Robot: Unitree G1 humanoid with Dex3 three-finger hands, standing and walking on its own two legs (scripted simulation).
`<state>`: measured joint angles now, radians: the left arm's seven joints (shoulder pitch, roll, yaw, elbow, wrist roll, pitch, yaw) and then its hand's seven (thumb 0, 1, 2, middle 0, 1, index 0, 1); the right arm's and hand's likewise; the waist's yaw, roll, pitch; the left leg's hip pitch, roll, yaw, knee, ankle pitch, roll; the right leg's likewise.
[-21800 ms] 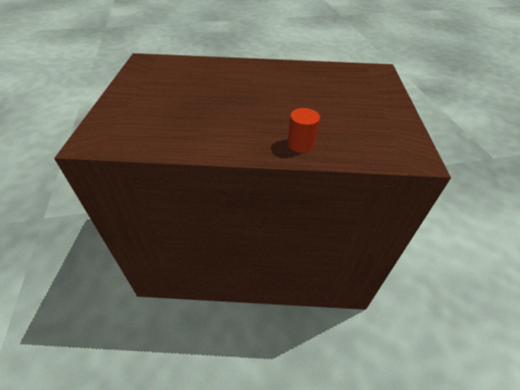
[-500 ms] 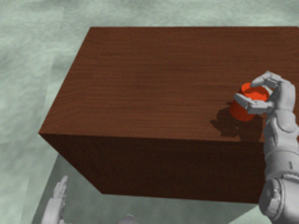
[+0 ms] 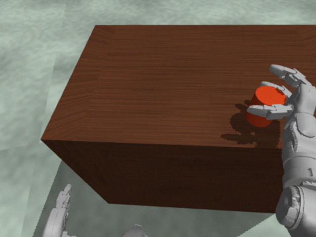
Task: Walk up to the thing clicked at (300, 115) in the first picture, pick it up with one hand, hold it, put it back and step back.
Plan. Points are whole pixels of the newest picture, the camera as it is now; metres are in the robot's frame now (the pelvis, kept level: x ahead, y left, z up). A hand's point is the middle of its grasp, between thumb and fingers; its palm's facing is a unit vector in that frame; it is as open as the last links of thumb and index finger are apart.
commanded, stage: withdraw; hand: right
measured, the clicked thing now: (263, 107) +0.48 -0.21 +0.07
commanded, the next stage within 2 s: rise in 0.40 s
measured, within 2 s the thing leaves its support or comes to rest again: neither
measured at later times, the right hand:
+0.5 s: hand out of the picture +0.47 -0.28 +0.21, palm faces +0.27 +0.96 -0.02, open 17.3 cm
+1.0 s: hand out of the picture +0.38 -0.40 +0.20, palm faces +0.57 +0.75 -0.35, open 17.6 cm
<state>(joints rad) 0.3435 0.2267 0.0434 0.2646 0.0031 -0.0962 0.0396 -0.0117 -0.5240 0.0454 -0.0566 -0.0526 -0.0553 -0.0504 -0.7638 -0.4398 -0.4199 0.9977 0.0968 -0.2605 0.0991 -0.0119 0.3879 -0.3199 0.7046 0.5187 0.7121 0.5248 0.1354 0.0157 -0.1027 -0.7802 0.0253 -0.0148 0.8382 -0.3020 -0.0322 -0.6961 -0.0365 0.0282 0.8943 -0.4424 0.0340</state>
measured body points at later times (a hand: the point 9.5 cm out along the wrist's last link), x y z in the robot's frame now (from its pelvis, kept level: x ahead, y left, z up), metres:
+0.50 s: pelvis +0.02 +0.00 +0.02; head +0.06 +0.00 +0.46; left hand +0.17 +0.26 -0.05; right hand +0.45 -0.33 +0.21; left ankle +0.06 +0.14 -0.69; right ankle -0.01 -0.14 -0.69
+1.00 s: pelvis +0.03 +0.00 +0.03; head +0.05 +0.00 +0.48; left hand +0.19 +0.24 -0.04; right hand +0.35 -0.44 +0.22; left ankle +0.06 +0.14 -0.69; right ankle -0.01 -0.14 -0.69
